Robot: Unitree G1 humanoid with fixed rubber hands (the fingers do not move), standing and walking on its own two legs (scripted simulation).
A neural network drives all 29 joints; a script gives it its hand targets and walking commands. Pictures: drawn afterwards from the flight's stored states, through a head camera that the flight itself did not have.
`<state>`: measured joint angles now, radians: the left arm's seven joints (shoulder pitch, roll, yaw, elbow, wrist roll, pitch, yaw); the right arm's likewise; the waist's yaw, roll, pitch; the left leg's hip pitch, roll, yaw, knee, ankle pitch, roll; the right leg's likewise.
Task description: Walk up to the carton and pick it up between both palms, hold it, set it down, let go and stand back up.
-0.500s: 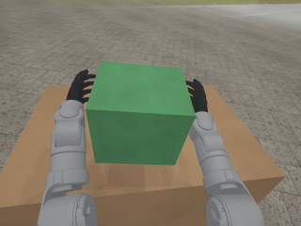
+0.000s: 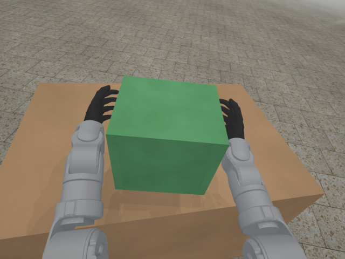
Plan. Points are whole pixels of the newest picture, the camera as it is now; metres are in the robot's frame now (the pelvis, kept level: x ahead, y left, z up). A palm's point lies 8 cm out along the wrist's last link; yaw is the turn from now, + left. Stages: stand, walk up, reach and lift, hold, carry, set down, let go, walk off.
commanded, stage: set down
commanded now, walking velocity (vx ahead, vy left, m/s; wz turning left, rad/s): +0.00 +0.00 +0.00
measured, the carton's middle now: (165, 137) +0.38 -0.02 +0.10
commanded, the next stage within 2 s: none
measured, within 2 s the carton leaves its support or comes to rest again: rests again in 1.72 s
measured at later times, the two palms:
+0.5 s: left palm (103, 120) +0.41 +0.12 +0.14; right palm (235, 143) +0.34 -0.19 +0.13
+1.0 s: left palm (110, 122) +0.44 +0.11 +0.11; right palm (232, 146) +0.36 -0.19 +0.10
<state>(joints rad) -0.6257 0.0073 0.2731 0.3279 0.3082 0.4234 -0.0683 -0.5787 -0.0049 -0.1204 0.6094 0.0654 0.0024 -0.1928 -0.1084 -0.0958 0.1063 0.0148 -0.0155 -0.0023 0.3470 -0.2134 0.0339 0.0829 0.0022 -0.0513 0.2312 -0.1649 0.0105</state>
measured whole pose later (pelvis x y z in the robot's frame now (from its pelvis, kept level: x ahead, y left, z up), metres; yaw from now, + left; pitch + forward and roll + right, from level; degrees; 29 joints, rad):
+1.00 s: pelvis +0.01 +0.01 +0.00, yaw -1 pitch -1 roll -2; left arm -0.76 0.07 0.28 0.80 0.25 0.17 -0.07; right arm -0.59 0.10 -0.35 0.74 -0.12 -0.10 -0.18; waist -0.14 -0.06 0.03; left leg -0.12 -0.01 0.03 0.35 -0.21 0.04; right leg -0.05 0.00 -0.05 0.22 -0.15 0.02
